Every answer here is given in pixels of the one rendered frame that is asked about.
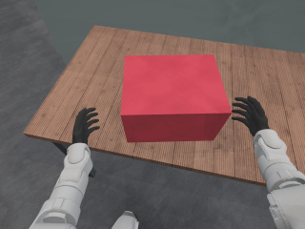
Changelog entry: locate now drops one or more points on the carton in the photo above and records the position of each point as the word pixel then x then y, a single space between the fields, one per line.
pixel 171 98

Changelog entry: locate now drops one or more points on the left robot thigh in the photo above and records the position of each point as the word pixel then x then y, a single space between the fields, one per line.
pixel 126 222

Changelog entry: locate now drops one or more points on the left robot shin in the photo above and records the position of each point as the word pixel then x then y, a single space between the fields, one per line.
pixel 128 213

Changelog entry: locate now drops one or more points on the left robot forearm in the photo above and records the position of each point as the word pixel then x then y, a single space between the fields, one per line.
pixel 63 206

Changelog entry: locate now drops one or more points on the right robot hand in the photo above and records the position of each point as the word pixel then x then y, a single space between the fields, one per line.
pixel 255 120

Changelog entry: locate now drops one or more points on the table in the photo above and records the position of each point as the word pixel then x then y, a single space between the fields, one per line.
pixel 94 79

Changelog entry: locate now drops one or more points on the right robot forearm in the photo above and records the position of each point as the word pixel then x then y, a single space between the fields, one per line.
pixel 273 163

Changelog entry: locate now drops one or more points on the left robot hand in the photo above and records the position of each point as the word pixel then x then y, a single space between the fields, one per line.
pixel 81 130

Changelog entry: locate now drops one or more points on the robot right upper arm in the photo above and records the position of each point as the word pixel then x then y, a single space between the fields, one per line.
pixel 287 206

